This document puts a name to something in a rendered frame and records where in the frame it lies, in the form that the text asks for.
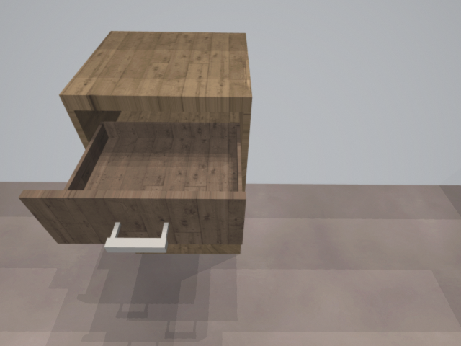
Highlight handle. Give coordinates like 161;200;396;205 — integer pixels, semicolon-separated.
104;222;169;253

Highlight cabinet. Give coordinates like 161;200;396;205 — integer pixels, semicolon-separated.
59;31;252;254

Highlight drawer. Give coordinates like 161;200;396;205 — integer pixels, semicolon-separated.
19;121;246;244

